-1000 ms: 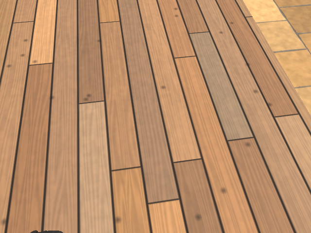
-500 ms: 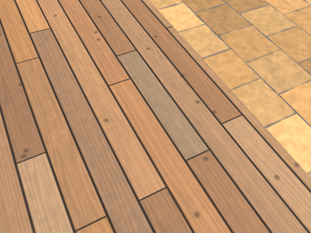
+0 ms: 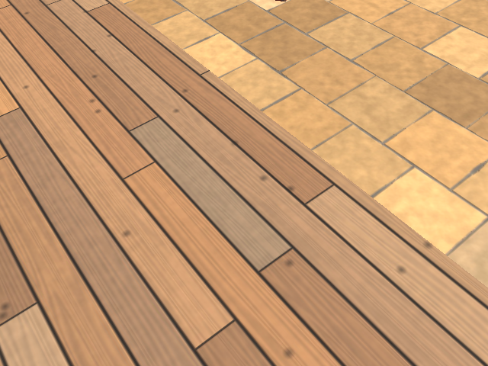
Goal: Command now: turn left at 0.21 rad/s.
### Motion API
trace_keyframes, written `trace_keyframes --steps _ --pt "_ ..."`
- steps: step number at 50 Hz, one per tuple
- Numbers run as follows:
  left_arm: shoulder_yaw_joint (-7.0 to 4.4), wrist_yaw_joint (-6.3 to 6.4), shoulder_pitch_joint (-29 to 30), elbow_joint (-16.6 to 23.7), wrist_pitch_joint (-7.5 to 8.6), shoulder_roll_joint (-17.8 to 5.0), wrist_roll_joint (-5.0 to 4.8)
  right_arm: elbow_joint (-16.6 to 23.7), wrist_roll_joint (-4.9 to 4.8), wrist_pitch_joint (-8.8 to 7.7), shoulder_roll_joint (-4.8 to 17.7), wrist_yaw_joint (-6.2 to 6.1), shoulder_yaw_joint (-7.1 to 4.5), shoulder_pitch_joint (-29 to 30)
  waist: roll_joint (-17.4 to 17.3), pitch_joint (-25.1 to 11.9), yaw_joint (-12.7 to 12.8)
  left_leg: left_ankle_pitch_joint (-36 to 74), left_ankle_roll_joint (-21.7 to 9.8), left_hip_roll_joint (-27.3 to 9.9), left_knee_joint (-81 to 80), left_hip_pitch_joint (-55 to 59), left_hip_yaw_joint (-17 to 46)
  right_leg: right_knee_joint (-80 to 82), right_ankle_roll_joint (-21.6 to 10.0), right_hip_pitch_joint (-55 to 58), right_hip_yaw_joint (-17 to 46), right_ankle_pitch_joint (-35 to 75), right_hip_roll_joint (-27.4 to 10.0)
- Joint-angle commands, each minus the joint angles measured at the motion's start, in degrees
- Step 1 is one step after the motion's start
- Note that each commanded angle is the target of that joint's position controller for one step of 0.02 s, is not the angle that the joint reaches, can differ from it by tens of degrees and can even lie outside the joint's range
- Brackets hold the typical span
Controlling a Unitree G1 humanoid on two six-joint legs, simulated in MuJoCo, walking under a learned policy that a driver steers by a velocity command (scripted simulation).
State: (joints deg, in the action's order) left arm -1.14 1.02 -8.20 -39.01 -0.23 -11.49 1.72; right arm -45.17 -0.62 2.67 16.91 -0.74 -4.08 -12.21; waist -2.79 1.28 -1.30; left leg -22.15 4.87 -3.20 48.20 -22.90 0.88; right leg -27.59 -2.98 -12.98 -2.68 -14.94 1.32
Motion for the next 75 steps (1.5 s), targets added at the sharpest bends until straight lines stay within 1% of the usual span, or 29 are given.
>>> trace_keyframes --steps 1,7,10,11,12,13,15,17,19,24,29,33,34,35,36,37,41,47,53,56,57,58,59,60,61,62,63,68,75 --pt "-4.02 0.75 -0.62 2.01 -0.27 -12.87 -0.63 6.0 -0.56 -0.7 5.78 0.06 -0.84 4.7 10.54 -3.22 3.43 -4.41 -0.07 0.01 -2.13 -2.09 -1.12 6.24 -11.34 6.87 11.92 23.82 -17.64" --pt "-4.91 1.58 2.23 1.52 -1.51 -13.07 -1.56 6.05 -0.77 -0.32 4.13 0.74 -0.61 1.39 9.24 -4.36 1.8 -3.8 -2.37 0.88 -6.79 0.39 -3.85 2.97 -11.17 8.68 10.7 32.04 -19.89" --pt "-5.25 1.88 1.68 0.16 -1.82 -12.23 -2.83 5.67 -0.11 -0.49 5.82 1.15 -1.27 -1.87 6.18 -4.85 -0.44 15.84 -6.98 1.73 -24.2 10.55 -1.97 -4.98 -3.74 3.42 3.82 19.71 -15.0" --pt "-4.72 1.66 1.47 1.33 -1.42 -9.38 -0.92 6.34 0.29 -0.76 12.42 0.28 -2.95 -3.29 -8.03 -6.24 1.33 36.94 -12.0 -9.22 -26.04 19.63 14.16 -19.17 2.47 -8.73 -3.37 4.05 -8.47" --pt "-4.18 1.94 8.82 4.56 -1.04 -8.46 -0.23 6.71 1.58 -1.5 14.43 0.63 -3.3 -5.33 -15.41 -5.1 -2.68 47.3 -23.98 -19.28 -28.68 20.79 29.21 -29.83 5.87 -21.4 -0.53 -23.63 1.24" --pt "-4.78 1.83 9.43 4.22 -0.92 -10.02 -0.65 7.35 2.37 -2.7 12.78 0.84 -2.69 -4.99 -7.08 -6.35 -3.11 45.1 -26.13 -18.98 -29.14 21.32 27.22 -39.13 6.13 -23.65 5.77 -25.42 -0.21" --pt "-5.41 1.74 5.98 1.95 -1.18 -10.73 -1.62 8.07 0.73 -3.57 11.06 0.28 -2.46 1.15 -1.25 -4.28 0.47 38.32 -20.16 -12.42 -27.99 20.09 18.49 -40.1 6.19 -25.28 7.24 -15.79 -1.94" --pt "-5.69 2.02 4.69 1.24 -1.14 -10.94 -1.23 8.66 -0.47 -3.09 9.16 -0.5 -1.65 3.0 -2.03 -4.69 1.52 39.11 -18.25 -9.59 -27.98 18.93 16.1 -38.86 7.52 -23.15 7.18 -9.53 -1.85" --pt "-5.44 1.82 3.58 1.07 -0.84 -10.0 -1.74 9.02 -0.17 -2.56 9.15 -0.87 -1.71 1.97 -2.8 -5.84 1.45 38.71 -18.26 -8.17 -27.94 19.54 15.22 -36.04 8.43 -21.71 6.72 -6.68 -0.97" --pt "-4.99 0.35 7.85 2.52 1.32 -10.22 -2.46 8.84 -0.58 -2.58 10.53 -1.46 -2.24 -1.3 -6.97 -1.92 -1.6 -4.27 -18.38 -6.93 -35.12 17.3 22.47 -17.1 8.17 -20.77 6.89 -2.62 -0.92" --pt "-4.86 -1.5 6.04 1.86 4.76 -10.68 -3.09 9.24 -0.49 -3.06 10.9 -0.58 -2.2 -1.49 -7.33 -1.86 -1.8 -6.51 -18.23 -6.4 -33.5 12.62 24.88 -6.05 6.11 -11.0 5.42 -3.63 0.0" --pt "-4.57 -2.07 -1.3 -1.41 6.36 -9.82 -2.9 8.54 0.17 -3.58 6.96 0.08 -0.34 -1.73 -5.06 -1.94 1.79 -8.41 -14.87 -3.75 -28.1 5.73 22.48 3.13 2.45 3.82 2.87 2.15 -0.65" --pt "-4.71 -1.81 -5.73 -2.39 6.64 -11.04 -2.65 8.88 0.6 -3.98 4.26 0.18 0.6 -1.15 -2.18 -2.89 3.46 -7.94 -12.73 -1.5 -20.95 1.84 19.04 4.7 0.4 9.19 8.66 -1.41 -5.0" --pt "-5.49 -1.62 -9.81 -3.37 6.68 -16.16 -1.99 10.59 0.74 -4.8 1.02 0.22 1.51 -1.26 9.82 -3.12 2.7 -6.39 -9.04 5.17 -6.2 -7.94 8.13 11.05 -5.64 15.12 25.74 -12.76 -13.7" --pt "-6.42 -2.51 -14.01 -4.39 6.66 -19.04 -1.44 13.11 -0.49 -5.8 5.19 -0.24 0.44 2.11 17.41 0.53 4.67 -13.26 -7.08 6.72 6.34 -19.9 4.16 17.91 -14.16 15.8 45.7 -23.12 -22.6" --pt "-5.3 -2.83 -12.58 -4.08 6.99 -15.71 -2.16 12.68 -1.17 -6.63 9.0 -0.21 -0.7 2.81 12.3 4.5 4.28 -10.74 -7.33 3.44 12.37 -24.6 6.1 18.4 -15.17 14.32 46.09 -26.15 -23.07" --pt "-3.76 -1.68 -10.8 -2.82 5.96 -12.13 -2.33 11.61 0.37 -8.37 6.29 1.33 -0.46 5.22 9.62 2.49 4.18 5.26 -6.3 -0.72 9.64 -24.1 3.18 17.91 -9.45 15.14 27.06 -6.61 -14.12" --pt "-3.65 -0.61 -13.94 -4.33 5.36 -13.52 -2.1 13.4 -0.42 -7.51 1.09 2.57 1.58 11.88 9.65 2.23 7.02 18.48 -3.71 0.01 -7.33 -15.57 -1.25 19.41 -7.58 10.02 12.11 10.0 -11.69" --pt "-4.1 -0.79 -14.98 -6.29 4.85 -15.23 -2.91 15.21 -1.08 -7.21 3.1 4.07 1.14 14.63 8.47 4.53 5.89 19.28 -7.85 1.32 -14.86 -11.52 -1.31 17.95 -5.79 13.72 6.91 18.6 -15.93" --pt "-4.58 -0.08 -13.29 -5.62 3.73 -16.86 -2.57 12.75 -0.53 -6.7 7.29 3.8 -1.28 2.57 7.71 -4.6 -1.79 16.6 -11.92 6.66 -16.96 6.58 -5.69 -0.55 -2.82 14.67 0.69 50.11 -13.66" --pt "-4.17 0.51 -13.83 -4.73 3.68 -16.17 -1.91 10.72 -0.85 -6.27 9.97 3.16 -2.73 -6.23 6.03 -9.61 -5.64 17.34 -13.66 5.68 -16.49 21.08 -2.38 -13.63 -0.84 6.13 -1.27 47.39 -11.94" --pt "-2.24 0.36 -17.82 -1.38 4.63 -10.66 -0.67 10.38 -0.16 -6.04 16.75 2.5 -4.21 -12.5 -7.71 -17.87 -4.61 9.33 -22.32 -9.52 -18.33 43.13 24.98 -37.79 3.13 -16.56 -2.54 18.23 -4.2" --pt "-1.44 -0.36 -17.49 -1.7 6.5 -10.05 -0.85 10.32 -0.9 -6.23 14.0 2.66 -3.24 -13.37 -12.14 -25.12 -4.28 0.26 -27.2 -16.21 -29.95 47.98 48.17 -48.86 3.81 -26.22 7.21 -15.45 2.01" --pt "-2.66 -1.19 -12.28 -0.21 7.68 -14.5 -3.19 10.32 -0.4 -6.37 10.61 2.59 -2.2 -10.84 -7.74 -16.94 -5.11 -2.79 -24.21 -14.66 -31.54 42.85 41.9 -51.85 3.03 -32.36 10.15 -12.4 -1.61" --pt "-2.32 -1.36 -8.26 1.04 8.38 -14.43 -3.73 10.99 0.02 -6.43 9.64 2.45 -1.85 -7.09 -3.23 -9.8 -3.83 6.45 -22.61 -12.61 -31.6 33.58 33.53 -49.5 2.35 -31.83 8.78 -8.33 -3.79" --pt "-2.34 -0.96 -6.62 1.39 8.5 -13.87 -2.51 11.6 0.42 -6.46 9.23 2.44 -1.66 -3.28 1.79 -5.3 -1.24 19.15 -21.46 -10.2 -31.42 24.56 27.16 -45.04 2.7 -29.33 8.04 -5.71 -5.47" --pt "-2.89 -0.58 -6.83 1.25 7.88 -14.53 -1.27 12.43 0.93 -6.54 8.13 2.39 -1.27 -0.62 2.08 -3.9 0.91 31.41 -20.65 -8.21 -31.6 18.38 21.82 -41.76 3.23 -25.09 7.93 -4.57 -7.0" --pt "-2.17 0.4 -7.05 1.84 4.97 -11.3 0.02 10.77 0.52 -6.28 9.63 0.97 -1.8 0.75 0.1 -4.13 3.58 53.07 -20.76 -3.73 -31.16 6.65 12.6 -30.2 7.62 -19.05 5.36 1.48 -4.35" --pt "-1.65 -0.8 5.65 5.13 4.58 -10.47 -1.18 8.04 -0.73 -2.56 10.29 -1.49 -2.28 -3.7 -2.34 -6.35 -0.82 38.3 -14.77 -1.53 -25.35 10.86 17.73 -7.54 7.5 -14.66 7.57 14.8 1.02"
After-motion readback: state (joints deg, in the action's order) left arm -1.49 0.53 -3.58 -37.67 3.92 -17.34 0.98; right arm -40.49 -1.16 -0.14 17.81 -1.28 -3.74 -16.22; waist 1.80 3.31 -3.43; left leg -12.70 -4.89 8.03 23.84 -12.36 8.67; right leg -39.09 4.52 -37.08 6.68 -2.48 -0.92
